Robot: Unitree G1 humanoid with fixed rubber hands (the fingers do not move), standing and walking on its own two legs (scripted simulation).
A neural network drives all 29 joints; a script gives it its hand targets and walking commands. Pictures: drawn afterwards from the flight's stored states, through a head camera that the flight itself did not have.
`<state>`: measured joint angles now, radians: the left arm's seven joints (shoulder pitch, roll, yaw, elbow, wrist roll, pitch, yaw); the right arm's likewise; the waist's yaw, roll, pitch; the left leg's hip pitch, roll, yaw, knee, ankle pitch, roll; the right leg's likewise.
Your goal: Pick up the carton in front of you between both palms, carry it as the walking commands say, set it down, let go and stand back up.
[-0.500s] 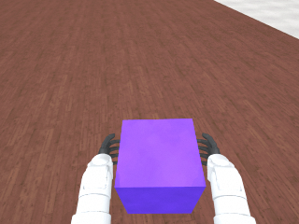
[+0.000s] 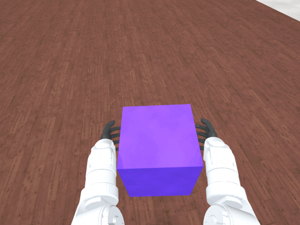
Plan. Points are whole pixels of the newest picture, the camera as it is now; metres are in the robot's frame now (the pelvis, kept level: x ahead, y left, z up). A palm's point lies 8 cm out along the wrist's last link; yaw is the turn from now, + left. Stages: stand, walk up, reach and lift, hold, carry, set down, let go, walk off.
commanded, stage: set down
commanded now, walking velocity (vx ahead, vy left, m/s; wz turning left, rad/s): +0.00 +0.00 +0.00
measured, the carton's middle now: (158, 153) +0.35 +0.00 -0.05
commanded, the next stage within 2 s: none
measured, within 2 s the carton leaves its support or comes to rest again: rests again in 1.98 s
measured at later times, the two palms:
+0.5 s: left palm (115, 163) +0.38 +0.17 -0.17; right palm (191, 158) +0.40 -0.13 -0.17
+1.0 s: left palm (119, 171) +0.41 +0.18 -0.31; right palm (182, 165) +0.45 -0.12 -0.32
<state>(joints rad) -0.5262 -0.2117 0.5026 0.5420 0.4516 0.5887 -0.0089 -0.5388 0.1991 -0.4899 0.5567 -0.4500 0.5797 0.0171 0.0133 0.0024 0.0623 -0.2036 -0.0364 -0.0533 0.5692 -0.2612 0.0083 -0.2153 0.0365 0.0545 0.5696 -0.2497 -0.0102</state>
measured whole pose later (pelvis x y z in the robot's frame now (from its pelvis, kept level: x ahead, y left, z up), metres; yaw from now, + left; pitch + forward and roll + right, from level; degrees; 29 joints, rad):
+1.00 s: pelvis -0.05 -0.01 -0.22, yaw +0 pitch +45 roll +1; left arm -0.95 -0.06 0.52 0.61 0.21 0.29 0.08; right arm -1.03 -0.01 -0.39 0.73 -0.23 0.27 -0.07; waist 0.06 -0.02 -0.14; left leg -1.88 -0.10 -0.06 1.59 -0.50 -0.05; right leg -1.90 0.12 0.07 1.59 -0.48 0.02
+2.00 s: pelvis -0.05 -0.01 -0.38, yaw +2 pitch +40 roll +2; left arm -1.32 0.12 0.43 0.82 0.03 0.24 0.13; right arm -1.49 -0.28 -0.18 1.05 -0.02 0.21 -0.10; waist 0.07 -0.01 0.29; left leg -2.22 -0.12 -0.02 2.17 -0.65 -0.06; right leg -2.24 0.13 0.04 2.18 -0.63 0.03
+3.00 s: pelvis -0.06 -0.02 -0.40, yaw +3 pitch +33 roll +3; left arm -1.45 0.28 0.35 1.06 -0.07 0.08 0.09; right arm -1.58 -0.44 -0.07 1.18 0.11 0.10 -0.07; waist 0.07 0.01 0.51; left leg -2.18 -0.06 0.02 2.24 -0.64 -0.03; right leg -2.19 0.07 0.01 2.27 -0.65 -0.01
